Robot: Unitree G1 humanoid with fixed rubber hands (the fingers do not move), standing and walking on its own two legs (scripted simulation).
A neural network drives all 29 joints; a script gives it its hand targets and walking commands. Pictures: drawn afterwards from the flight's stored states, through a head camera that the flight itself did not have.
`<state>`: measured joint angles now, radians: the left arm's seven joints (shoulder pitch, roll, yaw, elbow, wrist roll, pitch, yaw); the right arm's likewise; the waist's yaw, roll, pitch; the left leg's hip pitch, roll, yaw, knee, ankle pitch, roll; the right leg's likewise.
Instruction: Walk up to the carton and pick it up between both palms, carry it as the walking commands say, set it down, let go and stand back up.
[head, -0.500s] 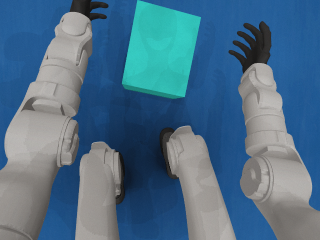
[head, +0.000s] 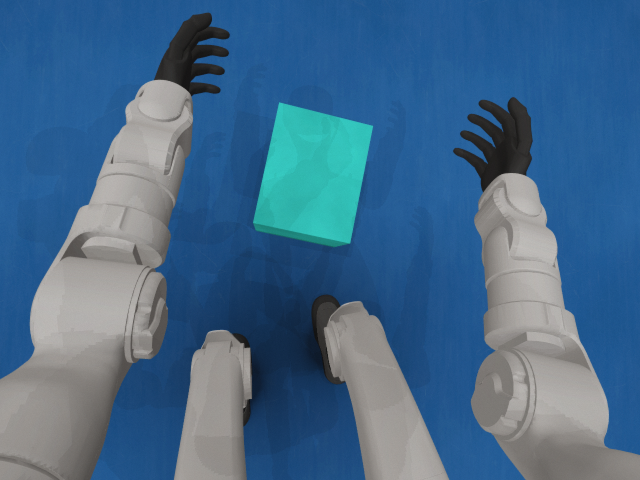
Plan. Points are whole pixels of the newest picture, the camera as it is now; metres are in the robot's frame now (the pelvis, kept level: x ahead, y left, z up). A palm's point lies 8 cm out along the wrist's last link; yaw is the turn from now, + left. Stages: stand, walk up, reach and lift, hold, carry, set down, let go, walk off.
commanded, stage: set down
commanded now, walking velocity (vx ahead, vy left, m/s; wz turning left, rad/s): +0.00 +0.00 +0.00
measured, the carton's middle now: (309, 182) +0.51 -0.10 -0.50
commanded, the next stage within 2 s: let go in 0.22 s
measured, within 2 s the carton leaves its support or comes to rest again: neither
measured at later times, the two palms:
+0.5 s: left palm (148, 79) +0.52 +0.09 -0.03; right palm (533, 163) +0.41 -0.26 -0.01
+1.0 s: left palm out of the picture +0.35 +0.19 +0.09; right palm out of the picture +0.27 -0.24 +0.11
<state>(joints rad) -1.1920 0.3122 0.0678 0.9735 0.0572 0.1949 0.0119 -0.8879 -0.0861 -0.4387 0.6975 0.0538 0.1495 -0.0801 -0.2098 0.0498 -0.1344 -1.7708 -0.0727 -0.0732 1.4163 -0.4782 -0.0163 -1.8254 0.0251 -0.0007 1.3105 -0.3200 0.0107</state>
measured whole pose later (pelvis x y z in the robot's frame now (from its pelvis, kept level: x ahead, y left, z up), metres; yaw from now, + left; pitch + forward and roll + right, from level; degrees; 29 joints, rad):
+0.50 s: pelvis +0.03 +0.00 +0.08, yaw +0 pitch +43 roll -1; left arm -0.98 0.21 0.15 0.90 0.15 0.14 0.07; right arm -0.73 -0.05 -0.38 0.65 -0.04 0.12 -0.01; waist -0.18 0.04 -0.12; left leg -1.42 -0.06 -0.09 1.06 -0.38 -0.02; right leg -1.48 0.03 0.01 0.96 -0.23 0.00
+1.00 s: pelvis +0.09 -0.01 +0.18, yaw -1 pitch +11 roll +0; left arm -0.05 0.14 0.11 0.55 0.07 0.05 0.04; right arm 0.13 -0.17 -0.05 0.41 -0.01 0.05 0.07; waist -0.08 -0.01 0.02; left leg -0.42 -0.02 -0.06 0.55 -0.33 0.00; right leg -0.51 0.04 0.05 0.53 -0.21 -0.01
